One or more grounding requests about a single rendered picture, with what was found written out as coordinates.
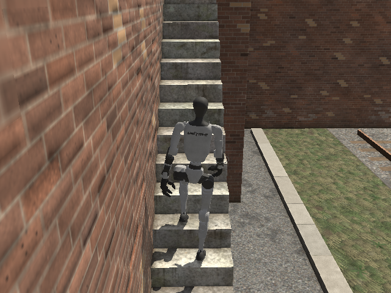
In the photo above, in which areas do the stairs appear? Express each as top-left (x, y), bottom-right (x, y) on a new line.
top-left (151, 0), bottom-right (234, 293)

